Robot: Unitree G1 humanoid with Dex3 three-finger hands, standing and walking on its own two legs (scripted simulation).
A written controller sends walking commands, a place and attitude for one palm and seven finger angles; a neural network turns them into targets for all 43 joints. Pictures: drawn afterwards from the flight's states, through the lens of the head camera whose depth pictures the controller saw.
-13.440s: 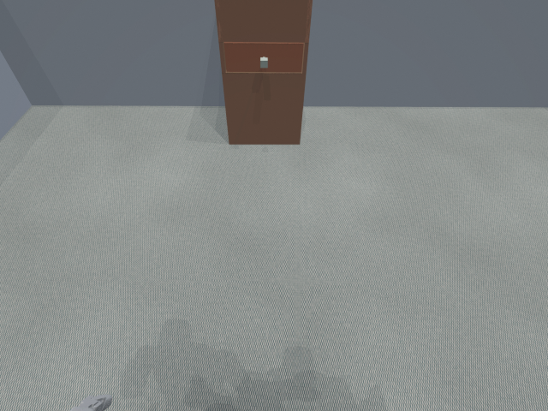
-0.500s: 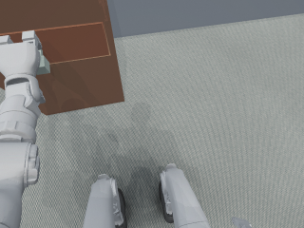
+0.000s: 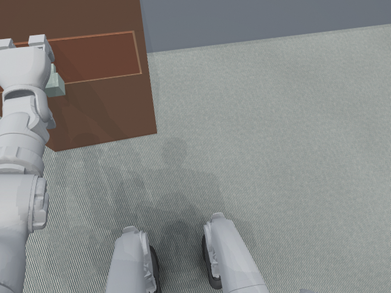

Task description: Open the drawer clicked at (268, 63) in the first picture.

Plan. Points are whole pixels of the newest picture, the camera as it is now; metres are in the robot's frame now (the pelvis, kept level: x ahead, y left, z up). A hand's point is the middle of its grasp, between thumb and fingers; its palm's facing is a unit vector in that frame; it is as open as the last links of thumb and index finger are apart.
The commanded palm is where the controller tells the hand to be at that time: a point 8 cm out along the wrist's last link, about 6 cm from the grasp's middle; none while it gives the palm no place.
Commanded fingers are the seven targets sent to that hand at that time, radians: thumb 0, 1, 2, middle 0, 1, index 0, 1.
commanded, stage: move the hooked fingers above the handle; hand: left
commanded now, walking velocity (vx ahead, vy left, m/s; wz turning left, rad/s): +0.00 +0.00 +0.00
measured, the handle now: (52, 78) +0.60 +0.25 -0.08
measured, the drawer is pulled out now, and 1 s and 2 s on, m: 0.00 0.00 0.00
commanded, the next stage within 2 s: lower the fingers behind the handle in 1.22 s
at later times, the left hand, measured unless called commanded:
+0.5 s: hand (38, 82) +0.55 +0.25 -0.01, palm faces -0.12 +0.05 -0.99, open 13.6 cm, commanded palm +0.54 +0.23 +0.03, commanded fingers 0.00 -0.50 0.30 -0.30 -1.20 -0.30 -1.20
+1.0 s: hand (35, 91) +0.54 +0.26 -0.03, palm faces -0.14 -0.01 -0.99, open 13.7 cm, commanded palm +0.54 +0.23 +0.03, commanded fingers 0.00 -0.50 0.30 -0.30 -1.20 -0.30 -1.20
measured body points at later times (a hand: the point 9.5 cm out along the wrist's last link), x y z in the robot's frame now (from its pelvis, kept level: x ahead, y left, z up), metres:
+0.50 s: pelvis +0.00 -0.01 +0.01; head +0.19 +0.00 +0.41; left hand +0.55 +0.24 +0.04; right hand +0.02 -0.28 -0.12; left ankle +0.05 +0.11 -0.58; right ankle +0.06 -0.14 -0.58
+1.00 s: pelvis +0.01 -0.01 +0.01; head +0.21 +0.00 +0.41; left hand +0.54 +0.26 +0.02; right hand +0.04 -0.28 -0.12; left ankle +0.05 +0.11 -0.58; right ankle +0.06 -0.14 -0.58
